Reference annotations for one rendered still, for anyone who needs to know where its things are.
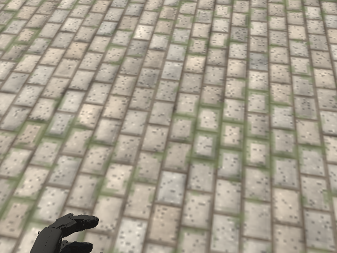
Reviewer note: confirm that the left robot hand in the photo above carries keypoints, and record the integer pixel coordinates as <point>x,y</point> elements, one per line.
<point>49,240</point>

